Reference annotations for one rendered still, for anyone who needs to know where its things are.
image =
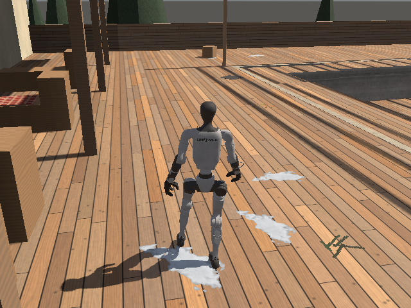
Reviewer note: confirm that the right robot upper arm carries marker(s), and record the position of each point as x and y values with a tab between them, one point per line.
229	144

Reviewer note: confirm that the robot right foot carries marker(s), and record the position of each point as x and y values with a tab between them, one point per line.
214	263

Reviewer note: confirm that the left robot forearm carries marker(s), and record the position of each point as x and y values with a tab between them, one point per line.
173	171

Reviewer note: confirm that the robot left shin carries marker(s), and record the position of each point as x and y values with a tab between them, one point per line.
184	215

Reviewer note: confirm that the robot left hand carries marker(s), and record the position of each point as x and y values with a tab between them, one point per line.
167	187

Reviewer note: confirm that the left robot upper arm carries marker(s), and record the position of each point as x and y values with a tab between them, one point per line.
183	145

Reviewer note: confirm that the right robot forearm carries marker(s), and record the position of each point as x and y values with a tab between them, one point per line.
235	166

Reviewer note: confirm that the robot right hand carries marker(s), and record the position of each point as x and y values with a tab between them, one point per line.
238	176

